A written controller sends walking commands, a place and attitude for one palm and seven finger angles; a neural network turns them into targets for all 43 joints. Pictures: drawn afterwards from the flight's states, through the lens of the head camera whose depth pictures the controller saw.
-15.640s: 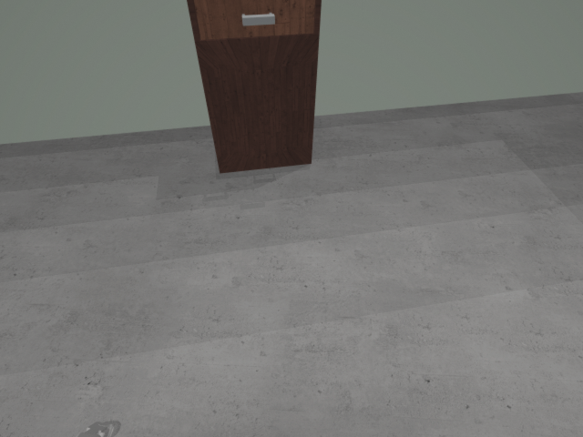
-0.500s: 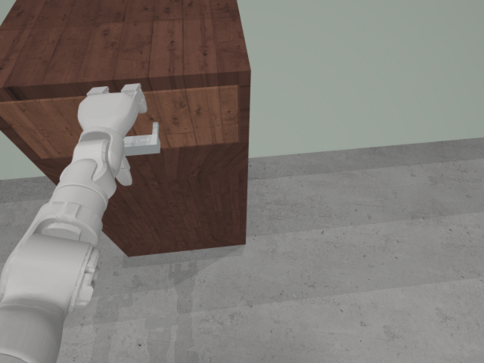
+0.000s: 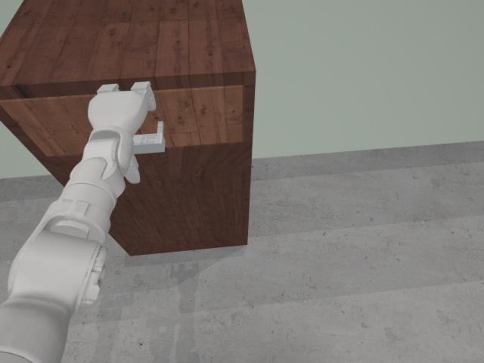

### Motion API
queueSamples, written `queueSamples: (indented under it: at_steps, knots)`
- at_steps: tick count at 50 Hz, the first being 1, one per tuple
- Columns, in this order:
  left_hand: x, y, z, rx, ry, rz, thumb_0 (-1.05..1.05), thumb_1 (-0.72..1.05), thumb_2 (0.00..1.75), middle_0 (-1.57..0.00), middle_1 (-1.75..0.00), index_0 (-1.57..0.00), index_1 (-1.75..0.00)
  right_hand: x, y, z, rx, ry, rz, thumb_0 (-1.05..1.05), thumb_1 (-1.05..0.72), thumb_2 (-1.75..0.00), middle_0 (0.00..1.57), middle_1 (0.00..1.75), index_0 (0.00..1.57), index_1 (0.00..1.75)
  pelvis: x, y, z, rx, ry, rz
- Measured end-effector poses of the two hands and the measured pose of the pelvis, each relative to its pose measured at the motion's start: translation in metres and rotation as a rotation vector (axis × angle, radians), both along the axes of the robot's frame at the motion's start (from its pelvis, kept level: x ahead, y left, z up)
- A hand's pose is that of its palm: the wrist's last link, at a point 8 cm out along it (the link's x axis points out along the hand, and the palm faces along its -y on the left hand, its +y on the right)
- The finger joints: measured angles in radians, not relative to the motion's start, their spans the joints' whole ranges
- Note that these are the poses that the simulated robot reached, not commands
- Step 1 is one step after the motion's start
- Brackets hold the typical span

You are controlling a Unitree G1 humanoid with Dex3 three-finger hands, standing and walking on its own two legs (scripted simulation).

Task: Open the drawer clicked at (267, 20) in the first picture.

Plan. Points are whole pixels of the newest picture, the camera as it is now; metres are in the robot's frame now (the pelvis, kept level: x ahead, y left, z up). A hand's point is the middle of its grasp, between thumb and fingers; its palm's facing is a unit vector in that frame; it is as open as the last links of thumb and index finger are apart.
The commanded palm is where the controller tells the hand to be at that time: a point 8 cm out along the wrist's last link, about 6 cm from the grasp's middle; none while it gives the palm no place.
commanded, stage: re-aim the fingers above the handle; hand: left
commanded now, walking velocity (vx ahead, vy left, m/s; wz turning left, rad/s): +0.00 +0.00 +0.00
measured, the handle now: (134, 136) +0.55 +0.19 +0.01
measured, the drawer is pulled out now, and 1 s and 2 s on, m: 0.00 0.00 0.00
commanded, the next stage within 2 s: lower the fingers behind the handle in 1.10 s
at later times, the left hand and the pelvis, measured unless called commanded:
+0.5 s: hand (122, 138) +0.49 +0.19 +0.07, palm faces -0.05 -0.03 -1.00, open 13.8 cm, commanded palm +0.48 +0.19 +0.13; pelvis +0.00 +0.00 +0.00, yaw +0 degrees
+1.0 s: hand (125, 138) +0.49 +0.18 +0.07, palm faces -0.05 -0.02 -1.00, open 13.8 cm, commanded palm +0.48 +0.19 +0.13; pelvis +0.00 +0.00 +0.00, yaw +0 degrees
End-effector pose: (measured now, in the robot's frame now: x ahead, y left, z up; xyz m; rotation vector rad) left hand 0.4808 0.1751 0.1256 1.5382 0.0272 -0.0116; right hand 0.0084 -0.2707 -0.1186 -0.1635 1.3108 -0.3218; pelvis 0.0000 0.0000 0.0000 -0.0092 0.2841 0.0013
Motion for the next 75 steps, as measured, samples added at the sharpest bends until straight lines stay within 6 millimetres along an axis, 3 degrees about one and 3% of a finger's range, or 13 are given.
queueSamples:
  at_steps: [21, 36, 54, 63, 75]
  knots:
    - [-0.003, 0.014, -0.003, 0.009, 0.025, 0.039, 0.00, -0.49, 0.30, -0.32, -1.20, -0.32, -1.20, -0.003, -0.002, 0.000, 0.002, 0.012, -0.010, 0.00, -0.90, -0.90, 0.21, 0.30, 0.21, 0.30, 0.002, -0.004, 0.001, 0.001, -0.006, -0.001]
    - [-0.004, 0.009, -0.004, 0.012, 0.004, 0.024, 0.00, -0.49, 0.30, -0.32, -1.20, -0.32, -1.20, 0.006, -0.002, 0.000, -0.002, -0.009, 0.002, 0.00, -0.90, -0.90, 0.21, 0.30, 0.21, 0.30, 0.000, -0.002, 0.000, 0.000, -0.003, 0.004]
    - [-0.005, 0.007, -0.002, 0.000, 0.001, 0.003, 0.00, -0.49, 0.30, -0.32, -1.20, -0.32, -1.20, -0.006, 0.001, -0.001, 0.006, 0.012, -0.010, 0.00, -0.90, -0.90, 0.21, 0.30, 0.21, 0.30, 0.000, -0.002, 0.000, 0.000, -0.005, -0.002]
    - [-0.010, 0.012, -0.001, 0.026, 0.006, 0.050, 0.00, -0.49, 0.30, -0.32, -1.20, -0.32, -1.20, -0.003, 0.001, -0.002, 0.014, -0.004, -0.012, 0.01, -0.90, -0.90, 0.21, 0.30, 0.21, 0.30, -0.001, -0.002, 0.001, 0.001, -0.014, -0.003]
    - [-0.014, 0.003, -0.020, 0.013, 0.021, 0.004, 0.00, -0.49, 0.30, -0.32, -1.20, -0.32, -1.20, 0.001, -0.004, -0.001, -0.010, -0.024, 0.007, 0.00, -0.90, -0.90, 0.21, 0.30, 0.21, 0.30, -0.007, -0.004, -0.002, 0.003, -0.001, 0.001]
